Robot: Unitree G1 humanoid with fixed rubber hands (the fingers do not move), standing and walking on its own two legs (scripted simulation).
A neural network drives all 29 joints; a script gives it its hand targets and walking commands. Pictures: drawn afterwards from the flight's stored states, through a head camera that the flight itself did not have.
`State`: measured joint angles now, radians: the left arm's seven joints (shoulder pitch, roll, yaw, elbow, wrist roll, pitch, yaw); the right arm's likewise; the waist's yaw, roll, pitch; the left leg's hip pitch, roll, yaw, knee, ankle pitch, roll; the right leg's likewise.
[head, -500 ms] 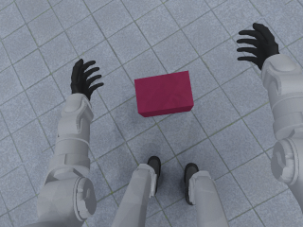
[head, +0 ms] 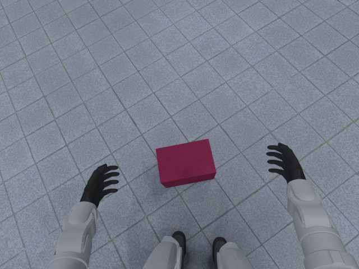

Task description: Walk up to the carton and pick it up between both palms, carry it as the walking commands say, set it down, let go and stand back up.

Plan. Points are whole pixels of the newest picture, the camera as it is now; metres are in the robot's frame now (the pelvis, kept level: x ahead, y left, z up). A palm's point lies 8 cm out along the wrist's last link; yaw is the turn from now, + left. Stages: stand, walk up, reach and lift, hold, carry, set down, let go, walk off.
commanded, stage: let go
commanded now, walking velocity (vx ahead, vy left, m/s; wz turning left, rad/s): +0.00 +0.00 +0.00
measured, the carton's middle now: (186, 164) +0.48 +0.07 -0.64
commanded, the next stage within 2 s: stand in 0.86 s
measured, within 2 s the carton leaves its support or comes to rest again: neither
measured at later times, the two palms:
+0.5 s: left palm (79, 238) +0.19 +0.23 -0.02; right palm (334, 243) +0.21 -0.23 -0.03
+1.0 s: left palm (62, 250) +0.17 +0.27 -0.04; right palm out of the picture +0.17 -0.27 -0.03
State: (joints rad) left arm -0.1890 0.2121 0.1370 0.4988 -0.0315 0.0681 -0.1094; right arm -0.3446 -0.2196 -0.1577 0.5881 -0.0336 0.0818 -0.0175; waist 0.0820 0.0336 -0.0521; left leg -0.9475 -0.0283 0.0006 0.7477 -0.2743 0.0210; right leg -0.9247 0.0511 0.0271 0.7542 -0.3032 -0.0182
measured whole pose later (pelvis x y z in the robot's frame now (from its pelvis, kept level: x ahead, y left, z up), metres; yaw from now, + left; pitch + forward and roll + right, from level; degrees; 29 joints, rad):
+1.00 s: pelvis +0.03 +0.00 +0.04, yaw +2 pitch -2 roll +0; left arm 0.21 0.30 0.05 0.57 0.04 0.08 0.00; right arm 0.24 -0.28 -0.04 0.61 -0.05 0.05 0.00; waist 0.01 -0.03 0.01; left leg -0.22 -0.04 -0.03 0.53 -0.29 0.02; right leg -0.18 0.04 0.01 0.52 -0.31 -0.03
